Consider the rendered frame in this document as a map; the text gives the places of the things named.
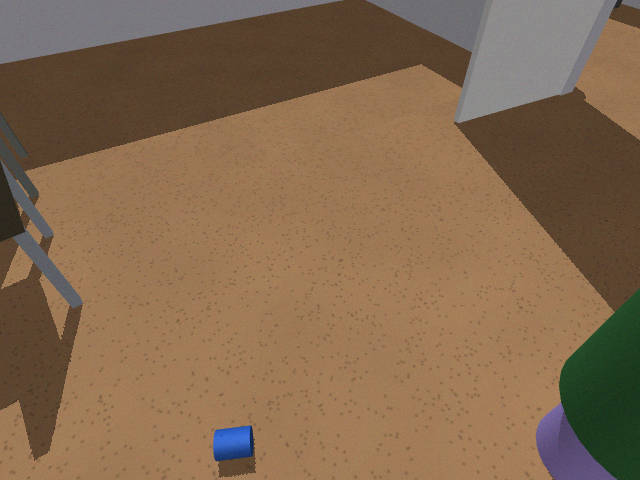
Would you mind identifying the potted plant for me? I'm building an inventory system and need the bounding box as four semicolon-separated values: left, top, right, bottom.
536;288;640;480

